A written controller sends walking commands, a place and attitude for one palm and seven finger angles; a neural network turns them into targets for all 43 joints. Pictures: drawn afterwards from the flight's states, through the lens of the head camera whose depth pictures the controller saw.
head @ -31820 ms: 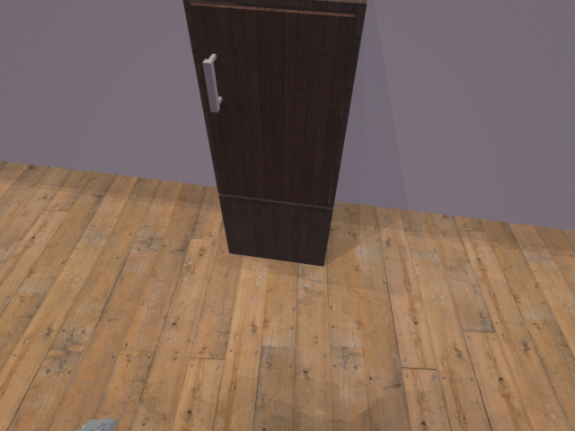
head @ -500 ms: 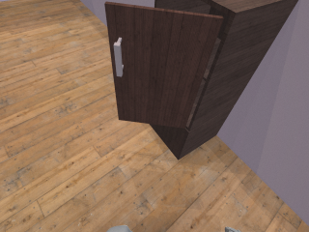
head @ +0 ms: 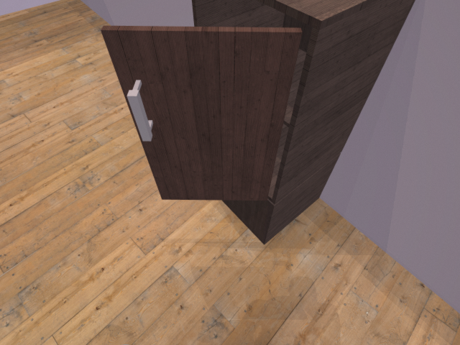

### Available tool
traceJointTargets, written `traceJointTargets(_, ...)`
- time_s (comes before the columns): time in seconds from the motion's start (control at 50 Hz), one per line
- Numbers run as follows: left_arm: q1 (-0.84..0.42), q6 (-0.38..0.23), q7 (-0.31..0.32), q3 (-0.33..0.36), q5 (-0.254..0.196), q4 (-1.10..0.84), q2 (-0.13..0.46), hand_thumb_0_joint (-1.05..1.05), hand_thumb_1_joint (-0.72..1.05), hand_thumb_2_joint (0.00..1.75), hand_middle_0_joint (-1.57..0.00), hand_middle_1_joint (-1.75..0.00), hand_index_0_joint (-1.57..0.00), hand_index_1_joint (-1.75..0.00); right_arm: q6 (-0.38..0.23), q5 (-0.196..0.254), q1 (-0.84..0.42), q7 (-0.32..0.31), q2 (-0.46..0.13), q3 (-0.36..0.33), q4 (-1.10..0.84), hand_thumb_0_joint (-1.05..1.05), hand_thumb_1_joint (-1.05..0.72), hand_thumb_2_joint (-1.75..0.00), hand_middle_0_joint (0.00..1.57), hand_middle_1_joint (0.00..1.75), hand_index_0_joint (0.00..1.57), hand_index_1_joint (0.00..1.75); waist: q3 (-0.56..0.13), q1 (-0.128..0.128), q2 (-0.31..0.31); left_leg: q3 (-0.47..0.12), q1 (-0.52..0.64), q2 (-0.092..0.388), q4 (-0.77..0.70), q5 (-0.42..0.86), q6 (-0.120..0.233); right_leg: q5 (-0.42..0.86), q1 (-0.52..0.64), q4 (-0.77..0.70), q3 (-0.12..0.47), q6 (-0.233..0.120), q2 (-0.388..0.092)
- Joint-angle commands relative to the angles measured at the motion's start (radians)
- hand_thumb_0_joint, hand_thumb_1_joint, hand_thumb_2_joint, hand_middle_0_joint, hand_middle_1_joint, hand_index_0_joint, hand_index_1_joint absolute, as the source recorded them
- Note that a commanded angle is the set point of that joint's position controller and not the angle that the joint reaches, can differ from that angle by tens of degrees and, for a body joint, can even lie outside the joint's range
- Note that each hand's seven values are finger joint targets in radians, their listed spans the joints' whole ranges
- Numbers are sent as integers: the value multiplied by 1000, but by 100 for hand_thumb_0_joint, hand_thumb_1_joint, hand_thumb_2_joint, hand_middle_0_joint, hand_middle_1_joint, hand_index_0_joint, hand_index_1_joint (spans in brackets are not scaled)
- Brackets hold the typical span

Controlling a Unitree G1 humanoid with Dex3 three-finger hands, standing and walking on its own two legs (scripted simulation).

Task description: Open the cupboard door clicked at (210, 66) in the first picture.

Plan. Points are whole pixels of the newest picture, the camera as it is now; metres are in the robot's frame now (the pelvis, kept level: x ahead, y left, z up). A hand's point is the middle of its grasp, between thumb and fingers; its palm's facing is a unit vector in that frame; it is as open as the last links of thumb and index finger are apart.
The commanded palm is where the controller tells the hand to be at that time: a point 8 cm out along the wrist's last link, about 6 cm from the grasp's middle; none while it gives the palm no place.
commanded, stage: come to a stop and stand still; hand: left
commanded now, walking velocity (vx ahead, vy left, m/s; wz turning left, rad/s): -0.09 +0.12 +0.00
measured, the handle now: (142, 111) +0.58 +0.21 +0.05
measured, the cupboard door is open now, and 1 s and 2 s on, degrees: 50 50 50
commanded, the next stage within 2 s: look again from close up in 1.34 s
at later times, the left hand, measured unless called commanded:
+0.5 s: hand out of the picture -0.03 +0.25 -0.16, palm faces +0.01 -0.96 -0.27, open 7.4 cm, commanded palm none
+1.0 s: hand out of the picture -0.06 +0.18 -0.16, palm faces -0.02 -0.99 -0.17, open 7.3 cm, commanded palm none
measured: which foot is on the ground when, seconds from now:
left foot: up 0.00-0.16, down 0.18-1.00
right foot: down 0.00-1.00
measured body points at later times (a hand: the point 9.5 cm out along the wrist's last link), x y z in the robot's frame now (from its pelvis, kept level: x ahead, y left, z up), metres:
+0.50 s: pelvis -0.05 +0.05 +0.00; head -0.06 +0.03 +0.45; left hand -0.03 +0.30 -0.14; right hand +0.04 -0.17 -0.15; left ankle -0.03 +0.12 -0.73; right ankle -0.02 -0.08 -0.73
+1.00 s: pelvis -0.06 +0.02 +0.01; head -0.06 +0.02 +0.46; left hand -0.06 +0.24 -0.15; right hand -0.09 -0.20 -0.15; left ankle -0.03 +0.12 -0.73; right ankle -0.02 -0.08 -0.73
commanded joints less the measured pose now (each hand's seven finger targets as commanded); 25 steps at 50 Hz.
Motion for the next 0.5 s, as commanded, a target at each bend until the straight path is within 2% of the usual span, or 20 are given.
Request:
traceJointTargets(0.0,89,-12,25,49,7,-35,178,0,90,90,-20,-30,-20,-30,-4,4,-4,-4,-71,-18,-69,0,-90,-90,20,30,20,30,-147,62,-162,-100,-127,-2,205,-118,-31,948,244,-157,228,-215,-304)
traceJointTargets(0.04,69,-11,22,54,8,-38,182,0,90,90,-20,-30,-20,-30,-5,1,-2,0,-66,-16,-69,0,-90,-90,20,30,20,30,-144,57,-167,-84,-89,-1,100,-63,-39,840,226,-161,197,-190,-275)
traceJointTargets(0.08,53,-8,20,58,9,-40,178,0,90,90,-20,-30,-20,-30,-9,-1,35,3,-60,-14,-57,0,-90,-90,20,30,20,30,-145,41,-160,-55,-21,-7,-82,41,-41,702,204,-143,176,-156,-243)
traceJointTargets(0.1,47,-7,18,58,6,-36,174,0,90,90,-20,-30,-20,-30,-15,-3,56,3,-60,-12,-48,0,-90,-90,20,30,20,30,-144,30,-161,-53,51,-7,-210,133,-38,611,167,-121,174,-128,-223)
traceJointTargets(0.12,44,-4,13,53,-3,-34,164,0,90,90,-20,-30,-20,-30,-23,-6,80,5,-75,-12,-39,0,-90,-90,20,30,20,30,-144,19,-115,-55,146,6,-335,267,-28,480,102,-87,156,-86,-193)
traceJointTargets(0.14,92,-22,56,32,-11,-40,154,0,90,90,-20,-30,-20,-30,-51,-1,28,8,-169,-30,-126,0,-90,-90,20,30,20,30,-259,13,172,-36,161,99,-308,431,-20,575,188,38,142,-47,-146)
traceJointTargets(0.16,101,-16,50,23,-11,-60,154,0,90,90,-20,-30,-20,-30,-54,-1,-17,8,-178,-19,-182,0,-90,-90,20,30,20,30,-232,33,254,-121,138,158,-252,725,13,325,126,50,51,-18,-106)
traceJointTargets(0.18,122,-3,44,16,-1,-81,114,0,90,90,-20,-30,-20,-30,-56,-20,-3,5,-177,-20,-207,0,-90,-90,20,30,20,30,-221,42,290,-179,134,218,-266,830,57,69,62,81,28,-18,-56)
traceJointTargets(0.2,87,13,35,10,5,-84,112,0,90,90,-20,-30,-20,-30,-54,-20,-11,-1,-180,-16,-220,0,-90,-90,20,30,20,30,-151,35,308,-225,137,220,-306,916,77,-117,-19,131,9,-6,-4)
traceJointTargets(0.22,81,24,26,8,6,-87,105,0,90,90,-20,-30,-20,-30,-49,-20,-12,-8,-188,-16,-229,0,-90,-90,20,30,20,30,-70,31,252,-233,64,246,-346,859,106,-194,-47,205,22,-6,8)
traceJointTargets(0.24,92,28,20,7,4,-89,93,0,90,90,-20,-30,-20,-30,-47,-23,-31,-10,-189,-15,-241,0,-90,-90,20,30,20,30,-18,45,171,-235,8,244,-358,750,138,-189,-50,215,45,-10,5)
traceJointTargets(0.26,107,22,11,3,6,-84,89,0,90,90,-20,-30,-20,-30,-48,-26,-51,-7,-182,-10,-250,0,-90,-90,20,30,20,30,-5,60,143,-214,-5,224,-352,678,143,-136,-43,172,41,-12,0)
traceJointTargets(0.3,142,12,2,3,4,-80,87,0,90,90,-20,-30,-20,-30,-51,-20,-65,-3,-182,-7,-265,0,-90,-90,20,30,20,30,-29,69,70,-204,-18,192,-352,460,125,-28,24,40,45,-10,-3)
traceJointTargets(0.32,158,7,-1,0,6,-78,94,0,90,90,-20,-30,-20,-30,-53,-17,-70,-1,-177,-4,-268,0,-90,-90,20,30,20,30,-27,69,40,-199,-28,158,-356,306,102,22,32,-39,79,-18,-11)
traceJointTargets(0.34,156,1,-1,-5,9,-81,109,0,90,90,-20,-30,-20,-30,-54,-13,-58,3,-167,-4,-269,0,-90,-90,20,30,20,30,-22,52,6,-189,-24,119,-362,177,79,32,14,-100,131,-34,-33)
traceJointTargets(0.36,138,-6,-3,-7,8,-84,122,0,90,90,-20,-30,-20,-30,-54,-14,-45,6,-157,-1,-264,0,-90,-90,20,30,20,30,-11,36,4,-180,-6,91,-382,97,67,5,-23,-130,167,-47,-51)
traceJointTargets(0.38,123,-9,-3,-6,8,-91,132,0,90,90,-20,-30,-20,-30,-50,-16,-29,8,-167,-4,-255,0,-90,-90,20,30,20,30,-11,22,-55,-176,12,84,-374,52,63,-52,-54,-142,170,-45,-50)
traceJointTargets(0.4,116,-8,-3,-6,8,-96,130,0,90,90,-20,-30,-20,-30,-51,-17,-11,10,-174,-7,-248,0,-90,-90,20,30,20,30,-6,16,-79,-180,19,89,-387,35,64,-82,-73,-146,164,-39,-45)
traceJointTargets(0.44,135,-7,-2,-6,8,-97,120,0,90,90,-20,-30,-20,-30,-57,-19,2,11,-179,-7,-233,0,-90,-90,20,30,20,30,-12,19,-49,-204,10,106,-437,4,69,-69,-62,-137,143,-28,-30)
traceJointTargets(0.48,167,-7,-2,-8,9,-89,113,0,90,90,-20,-30,-20,-30,-62,-19,-3,12,-179,-5,-224,0,-90,-90,20,30,20,30,-18,34,9,-218,-23,125,-488,-31,72,-17,-14,-113,110,-22,-20)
